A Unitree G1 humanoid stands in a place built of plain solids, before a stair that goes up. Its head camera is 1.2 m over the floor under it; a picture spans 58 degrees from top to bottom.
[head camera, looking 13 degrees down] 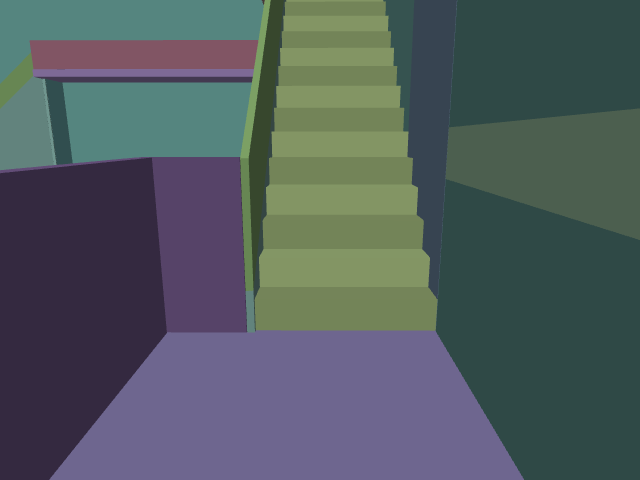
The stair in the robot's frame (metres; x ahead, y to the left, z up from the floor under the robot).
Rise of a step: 0.21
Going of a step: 0.24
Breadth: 1.17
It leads straight ahead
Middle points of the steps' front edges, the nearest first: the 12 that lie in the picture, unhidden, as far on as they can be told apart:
2.60 -0.16 0.21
2.83 -0.17 0.42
3.07 -0.17 0.64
3.31 -0.17 0.85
3.55 -0.17 1.06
3.79 -0.17 1.27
4.03 -0.17 1.48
4.27 -0.17 1.69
4.51 -0.17 1.91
4.74 -0.17 2.12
4.98 -0.17 2.33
5.22 -0.18 2.54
